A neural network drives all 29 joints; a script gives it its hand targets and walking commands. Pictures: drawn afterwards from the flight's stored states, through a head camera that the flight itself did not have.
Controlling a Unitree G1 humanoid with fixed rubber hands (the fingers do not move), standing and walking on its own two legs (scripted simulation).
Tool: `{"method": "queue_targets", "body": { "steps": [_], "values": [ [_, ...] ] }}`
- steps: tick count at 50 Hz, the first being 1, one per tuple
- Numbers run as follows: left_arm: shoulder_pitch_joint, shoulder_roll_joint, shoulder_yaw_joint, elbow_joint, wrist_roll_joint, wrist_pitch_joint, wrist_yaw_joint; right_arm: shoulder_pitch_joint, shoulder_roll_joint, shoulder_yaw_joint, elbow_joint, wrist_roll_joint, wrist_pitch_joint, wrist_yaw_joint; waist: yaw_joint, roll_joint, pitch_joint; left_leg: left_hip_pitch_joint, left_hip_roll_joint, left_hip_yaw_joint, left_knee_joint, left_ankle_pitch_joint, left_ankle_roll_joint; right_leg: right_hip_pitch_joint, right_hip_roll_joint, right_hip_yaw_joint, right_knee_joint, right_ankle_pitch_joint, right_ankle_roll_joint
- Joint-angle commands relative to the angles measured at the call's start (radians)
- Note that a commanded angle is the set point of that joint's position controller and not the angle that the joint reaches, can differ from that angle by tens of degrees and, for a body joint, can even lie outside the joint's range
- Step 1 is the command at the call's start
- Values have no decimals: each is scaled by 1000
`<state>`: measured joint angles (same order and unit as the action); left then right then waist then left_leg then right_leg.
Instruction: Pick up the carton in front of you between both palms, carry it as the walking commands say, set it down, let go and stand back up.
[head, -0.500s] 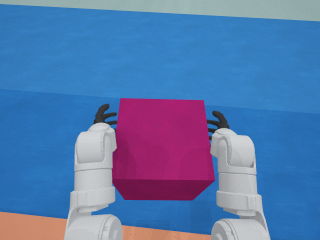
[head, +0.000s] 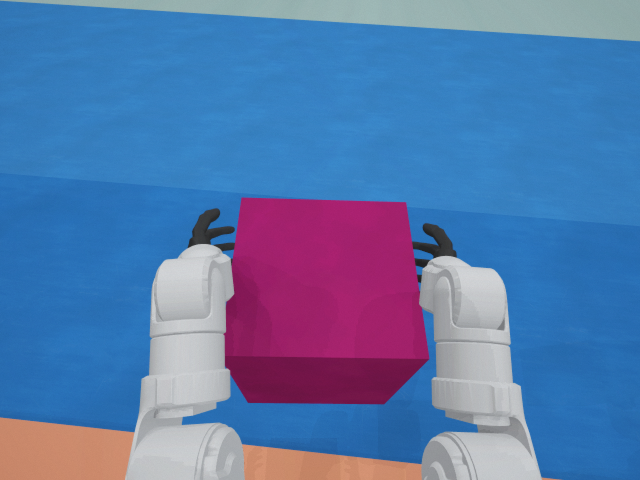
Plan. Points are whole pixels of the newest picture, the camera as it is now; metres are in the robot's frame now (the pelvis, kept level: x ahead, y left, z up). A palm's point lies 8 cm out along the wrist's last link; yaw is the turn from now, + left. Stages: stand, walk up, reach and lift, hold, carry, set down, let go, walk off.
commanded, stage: carry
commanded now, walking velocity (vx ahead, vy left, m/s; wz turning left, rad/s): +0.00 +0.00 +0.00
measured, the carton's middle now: (320, 311) +0.36 +0.01 +0.03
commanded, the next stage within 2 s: none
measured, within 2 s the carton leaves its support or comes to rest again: neither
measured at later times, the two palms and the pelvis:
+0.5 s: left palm (194, 261) +0.35 +0.16 +0.13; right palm (429, 272) +0.34 -0.12 +0.13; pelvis +0.00 +0.01 +0.00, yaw +0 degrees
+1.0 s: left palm (205, 262) +0.35 +0.15 +0.13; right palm (442, 273) +0.34 -0.13 +0.13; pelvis +0.00 +0.00 +0.00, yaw +0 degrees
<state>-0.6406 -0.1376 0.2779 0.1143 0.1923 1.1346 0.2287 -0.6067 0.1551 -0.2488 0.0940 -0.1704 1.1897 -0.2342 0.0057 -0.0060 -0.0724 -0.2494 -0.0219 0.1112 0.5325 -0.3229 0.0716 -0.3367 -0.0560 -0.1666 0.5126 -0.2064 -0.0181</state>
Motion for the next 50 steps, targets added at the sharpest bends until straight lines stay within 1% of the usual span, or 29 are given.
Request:
{"method": "queue_targets", "body": {
  "steps": [1, 2, 4, 5, 6, 7, 9, 11, 13, 14, 16, 19, 21, 24, 25, 26, 29, 30, 32, 35, 37, 39, 40, 41, 44, 45, 47, 48, 50],
  "values": [
    [-529, -1037, -571, 80, -405, 37, -250, -719, 961, 587, -85, 405, -35, 224, -4, 34, -338, 87, 181, -141, -55, 503, -14, 162, -93, 93, 3, 219, -21],
    [-562, -1035, -581, 27, -417, 30, -250, -705, 982, 588, -62, 413, -32, 224, 0, -32, -360, 60, 179, -143, -52, 449, 1, 199, -104, 90, -7, 226, -18],
    [-560, -1008, -572, 65, -364, 35, -242, -745, 979, 590, -44, 403, -29, 225, -6, 35, -325, 70, 168, -136, -62, 463, -7, 150, -100, 98, 26, 204, -27],
    [-556, -1023, -600, 19, -407, 37, -247, -656, 980, 576, -40, 399, -31, 229, -6, 70, -358, 69, 163, -128, -55, 433, -1, 174, -110, 103, -4, 204, -19],
    [-552, -1037, -610, 52, -403, 34, -249, -683, 963, 587, -73, 411, -37, 236, 1, 13, -349, 52, 161, -134, -81, 408, 1, 196, -111, 103, -11, 192, -28],
    [-595, -1060, -602, 24, -407, 34, -248, -738, 988, 599, -90, 407, -41, 233, 4, 62, -331, 60, 162, -133, -62, 416, 4, 178, -107, 101, -2, 200, -32],
    [-543, -1011, -569, 13, -382, 38, -249, -701, 988, 598, -49, 408, -24, 229, -11, -19, -368, 77, 168, -137, -62, 286, 18, 186, -129, 133, -19, 191, -32],
    [-502, -982, -571, 70, -372, 48, -246, -676, 952, 583, -27, 401, -26, 227, -9, -21, -297, 30, 158, -138, -105, 223, 5, 172, -121, 125, -52, 124, -28],
    [-544, -1011, -578, 26, -379, 40, -252, -714, 951, 584, -63, 393, -27, 228, -7, -16, -306, 55, 164, -156, -115, 260, 17, 178, -117, 125, -47, 92, -30],
    [-561, -1016, -596, 33, -386, 39, -252, -732, 967, 565, -35, 403, -27, 225, -2, 58, -289, 57, 155, -141, -100, 276, 5, 151, -111, 128, -42, 107, -26],
    [-581, -1036, -584, 31, -405, 38, -257, -707, 979, 572, -47, 408, -36, 234, 4, 5, -308, 58, 183, -158, -108, 370, 2, 180, -100, 110, -47, 102, -23],
    [-568, -1047, -608, 43, -395, 36, -253, -734, 958, 581, -92, 402, -47, 233, -17, 66, -331, 76, 195, -152, -95, 462, -17, 185, -102, 103, -17, 141, -13],
    [-522, -998, -572, 70, -368, 42, -254, -700, 959, 569, -40, 380, -32, 238, -10, 24, -320, 80, 200, -160, -81, 511, -28, 176, -86, 88, -5, 147, -5],
    [-571, -1037, -607, 28, -400, 36, -255, -711, 971, 575, -72, 398, -34, 244, -9, 65, -339, 100, 183, -132, -42, 595, -23, 155, -99, 80, 11, 215, -6],
    [-534, -1030, -583, 70, -398, 42, -256, -684, 955, 584, -60, 399, -32, 239, 0, 77, -330, 71, 168, -124, -60, 521, -15, 172, -93, 81, 5, 185, -15],
    [-568, -1035, -596, 42, -403, 31, -256, -692, 970, 581, -38, 389, -30, 231, -3, 24, -329, 78, 164, -125, -48, 532, -5, 161, -96, 78, 23, 234, -20],
    [-557, -1050, -600, 51, -411, 41, -254, -740, 990, 606, -103, 428, -38, 242, -3, 94, -346, 114, 183, -146, -73, 613, -30, 146, -103, 90, 29, 186, -10],
    [-595, -1065, -608, 37, -417, 32, -259, -772, 967, 588, -112, 407, -38, 237, 2, 82, -337, 93, 181, -129, -56, 590, -20, 155, -90, 78, 13, 169, -3],
    [-555, -1035, -601, 12, -417, 29, -259, -704, 995, 609, -79, 428, -32, 237, -4, -40, -372, 112, 182, -137, -46, 491, 11, 173, -107, 94, 22, 205, -10],
    [-566, -1030, -615, 10, -437, 25, -268, -713, 1000, 625, -103, 416, -38, 237, -19, -15, -365, 105, 185, -145, -52, 509, -17, 186, -103, 96, -3, 220, -5],
    [-554, -1035, -614, 23, -410, 30, -268, -706, 992, 609, -83, 404, -32, 234, -4, 59, -360, 114, 179, -150, -68, 542, -22, 168, -106, 94, 23, 182, -11],
    [-560, -1034, -597, 14, -417, 37, -267, -705, 974, 615, -78, 415, -36, 236, 5, 62, -336, 85, 182, -136, -52, 471, -12, 190, -108, 105, -3, 201, -18],
    [-542, -992, -582, 40, -378, 33, -260, -660, 985, 594, 10, 406, -27, 238, -6, -9, -358, 91, 165, -140, -76, 393, 12, 188, -133, 112, -4, 209, -31],
    [-499, -1023, -583, 48, -404, 40, -261, -688, 966, 598, -88, 414, -41, 235, -2, 32, -338, 80, 162, -145, -64, 426, 4, 181, -122, 127, -4, 228, -33],
    [-559, -1013, -581, 44, -403, 35, -258, -723, 986, 614, -90, 419, -33, 234, 2, -33, -335, 63, 168, -134, -62, 442, -4, 188, -116, 93, -2, 220, -29],
    [-594, -1030, -638, -41, -419, 26, -254, -696, 1010, 603, -37, 421, -31, 236, -2, 20, -369, 99, 162, -129, -42, 396, 7, 170, -117, 121, -12, 239, -28],
    [-570, -1024, -612, -5, -421, 34, -255, -695, 978, 582, -79, 418, -37, 227, 8, 35, -348, 76, 163, -142, -75, 382, -1, 171, -123, 122, -16, 189, -28],
    [-488, -1024, -574, 95, -388, 42, -254, -730, 953, 590, -91, 405, -34, 220, 1, 18, -339, 69, 153, -123, -86, 328, 9, 181, -125, 128, -39, 183, -34],
    [-499, -1011, -580, 67, -395, 37, -257, -682, 938, 592, -57, 393, -27, 223, 4, 7, -331, 55, 166, -127, -68, 354, -2, 182, -122, 110, -16, 214, -30]
  ]
}}
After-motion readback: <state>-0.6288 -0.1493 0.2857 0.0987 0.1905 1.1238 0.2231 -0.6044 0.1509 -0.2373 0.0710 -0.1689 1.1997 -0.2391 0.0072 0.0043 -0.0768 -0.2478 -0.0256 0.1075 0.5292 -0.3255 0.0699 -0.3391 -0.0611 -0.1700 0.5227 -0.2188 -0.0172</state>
